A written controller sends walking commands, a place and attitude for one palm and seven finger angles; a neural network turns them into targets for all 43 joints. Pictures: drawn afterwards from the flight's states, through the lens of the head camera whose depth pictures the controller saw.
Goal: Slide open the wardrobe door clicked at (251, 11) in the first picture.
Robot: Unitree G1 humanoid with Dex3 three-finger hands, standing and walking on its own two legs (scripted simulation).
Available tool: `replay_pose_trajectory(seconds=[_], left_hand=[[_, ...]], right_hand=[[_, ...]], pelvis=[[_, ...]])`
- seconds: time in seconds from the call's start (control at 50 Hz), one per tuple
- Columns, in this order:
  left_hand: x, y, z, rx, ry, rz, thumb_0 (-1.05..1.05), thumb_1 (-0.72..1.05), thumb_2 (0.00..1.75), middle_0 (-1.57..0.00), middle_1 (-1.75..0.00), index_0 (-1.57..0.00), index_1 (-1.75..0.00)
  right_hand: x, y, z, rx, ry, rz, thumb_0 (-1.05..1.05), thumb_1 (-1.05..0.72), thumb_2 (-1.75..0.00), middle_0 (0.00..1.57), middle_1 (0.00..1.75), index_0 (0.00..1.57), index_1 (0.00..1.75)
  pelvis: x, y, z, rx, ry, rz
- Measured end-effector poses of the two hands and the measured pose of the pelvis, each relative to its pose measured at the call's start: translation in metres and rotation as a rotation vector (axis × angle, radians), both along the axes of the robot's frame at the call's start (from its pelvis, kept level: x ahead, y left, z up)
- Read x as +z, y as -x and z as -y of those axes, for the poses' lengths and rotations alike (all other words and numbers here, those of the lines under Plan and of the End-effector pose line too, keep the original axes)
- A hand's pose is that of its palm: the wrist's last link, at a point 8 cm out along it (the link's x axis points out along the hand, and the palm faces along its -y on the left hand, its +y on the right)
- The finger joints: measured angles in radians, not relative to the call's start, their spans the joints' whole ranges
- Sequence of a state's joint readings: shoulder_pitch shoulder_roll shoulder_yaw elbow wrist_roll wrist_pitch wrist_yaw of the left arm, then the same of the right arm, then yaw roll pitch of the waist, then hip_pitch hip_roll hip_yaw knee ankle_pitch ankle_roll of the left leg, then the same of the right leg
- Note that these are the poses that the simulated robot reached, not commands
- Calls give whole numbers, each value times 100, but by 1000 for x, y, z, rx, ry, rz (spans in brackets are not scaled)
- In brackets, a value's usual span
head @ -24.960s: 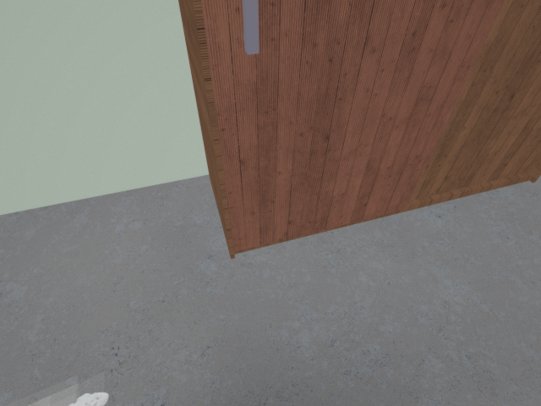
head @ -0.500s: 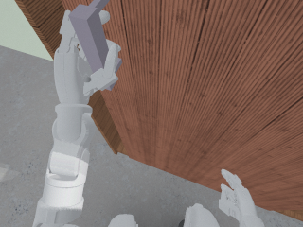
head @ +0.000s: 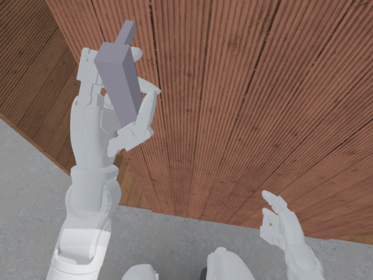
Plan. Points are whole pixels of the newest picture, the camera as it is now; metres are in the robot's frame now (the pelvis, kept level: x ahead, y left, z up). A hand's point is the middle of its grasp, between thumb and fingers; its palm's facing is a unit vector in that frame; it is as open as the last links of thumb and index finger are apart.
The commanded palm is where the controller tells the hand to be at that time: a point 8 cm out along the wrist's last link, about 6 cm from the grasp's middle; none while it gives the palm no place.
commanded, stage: step sideways, sliding the door along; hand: left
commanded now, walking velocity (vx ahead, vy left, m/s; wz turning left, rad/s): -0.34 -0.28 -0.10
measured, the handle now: (133, 88) +0.33 +0.12 +0.23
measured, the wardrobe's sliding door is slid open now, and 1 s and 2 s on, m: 0.23 0.45 0.66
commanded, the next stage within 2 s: none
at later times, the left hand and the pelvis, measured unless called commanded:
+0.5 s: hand (234, 135) +0.29 -0.02 +0.22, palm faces +0.03 -1.00 -0.04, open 6.7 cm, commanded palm +0.27 +0.00 +0.22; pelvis -0.10 -0.12 -0.01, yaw -5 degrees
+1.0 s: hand (321, 144) +0.28 -0.12 +0.22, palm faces +0.18 -0.98 -0.06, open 6.3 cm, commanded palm +0.26 -0.14 +0.22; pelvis -0.14 -0.26 -0.01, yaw -2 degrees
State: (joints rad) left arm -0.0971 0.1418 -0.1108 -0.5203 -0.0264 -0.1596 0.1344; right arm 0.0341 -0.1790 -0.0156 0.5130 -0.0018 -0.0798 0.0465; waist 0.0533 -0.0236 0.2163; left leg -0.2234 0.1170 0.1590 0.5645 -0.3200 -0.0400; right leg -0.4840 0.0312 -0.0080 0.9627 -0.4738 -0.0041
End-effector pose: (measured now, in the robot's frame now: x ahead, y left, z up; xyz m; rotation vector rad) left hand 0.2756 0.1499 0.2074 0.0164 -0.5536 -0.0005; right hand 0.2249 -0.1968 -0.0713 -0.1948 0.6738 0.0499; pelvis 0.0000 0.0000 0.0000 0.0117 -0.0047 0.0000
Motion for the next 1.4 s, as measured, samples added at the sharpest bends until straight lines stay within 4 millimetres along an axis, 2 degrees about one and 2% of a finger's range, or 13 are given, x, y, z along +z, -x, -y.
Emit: replay_pose_trajectory(seconds=[0.18, 0.24, 0.32, 0.42, 0.5, 0.64, 0.74, 0.84, 0.9, 1.02, 1.2, 1.34, 1.4], left_hand=[[6, 3, 42, 37, -77, -38, -11, 64, 82, -47, -140, -15, -136], [6, 5, 56, 96, -98, -37, -14, 64, 84, -47, -140, -15, -134], [7, 9, 75, 141, -95, -84, -14, 63, 86, -47, -140, -18, -131], [7, 10, 98, 106, -63, -94, -10, 65, 84, -46, -140, -21, -131], [5, 8, 114, 30, -28, -61, -9, 66, 81, -46, -140, -20, -130], [7, 10, 142, 17, -4, -125, -5, 65, 80, -46, -141, -24, -134], [9, 13, 161, 64, -5, -165, -4, 65, 83, -46, -141, -27, -138], [10, 16, 184, 175, -23, -167, -6, 62, 84, -46, -140, -30, -139], [11, 18, 198, 225, -45, -185, -7, 62, 83, -46, -140, -31, -137], [11, 20, 226, 169, -20, -184, -4, 66, 79, -46, -140, -29, -135], [11, 21, 271, 148, -25, -190, -4, 68, 77, -46, -140, -28, -136], [11, 24, 311, 250, -88, -165, -9, 65, 79, -46, -140, -26, -134], [11, 25, 329, 283, -104, -164, -10, 64, 80, -46, -140, -26, -131]], right_hand=[[-8, 44, 30, -19, -96, -20, 2, -91, -90, 20, 30, 20, 30], [-20, 52, 51, -10, -128, -5, 2, -90, -90, 20, 30, 20, 30], [-24, 70, 89, -51, -88, -19, 2, -90, -90, 21, 30, 20, 30], [-14, 109, 133, -136, -4, -51, 2, -91, -90, 20, 30, 20, 30], [-14, 146, 165, -216, 65, -63, 2, -91, -90, 20, 30, 20, 30], [-12, 214, 195, -237, 71, -222, 2, -91, -90, 20, 30, 19, 30], [-18, 238, 218, -232, 46, -281, 2, -91, -90, 20, 30, 20, 30], [-39, 232, 253, -187, -4, -241, 2, -90, -90, 21, 30, 20, 30], [-50, 220, 277, -188, 12, -224, 2, -90, -90, 21, 30, 20, 30], [-42, 198, 307, -173, 84, -198, 2, -91, -90, 20, 30, 20, 30], [-19, 170, 328, -65, 29, -180, 1, -91, -90, 20, 30, 20, 30], [-40, 133, 369, 0, -48, -114, 1, -90, -90, 21, 30, 20, 30], [-46, 118, 393, -32, -33, -92, 1, -90, -90, 21, 30, 20, 30]], pelvis=[[5, 24, 53, -68, 48, 41], [-8, 34, 82, -61, 31, 43], [-1, 57, 97, -70, 0, 17], [6, 82, 107, -78, -29, -10], [-8, 98, 115, -79, -1, -5], [9, 118, 149, -115, 67, 19], [14, 127, 186, -123, 103, 7], [-7, 136, 237, -98, 62, 1], [-10, 143, 249, -50, 67, 6], [-12, 145, 263, -43, 46, 20], [7, 136, 324, -37, 79, 30], [-16, 116, 391, 4, 46, 28], [-15, 114, 400, 30, 39, 14]])
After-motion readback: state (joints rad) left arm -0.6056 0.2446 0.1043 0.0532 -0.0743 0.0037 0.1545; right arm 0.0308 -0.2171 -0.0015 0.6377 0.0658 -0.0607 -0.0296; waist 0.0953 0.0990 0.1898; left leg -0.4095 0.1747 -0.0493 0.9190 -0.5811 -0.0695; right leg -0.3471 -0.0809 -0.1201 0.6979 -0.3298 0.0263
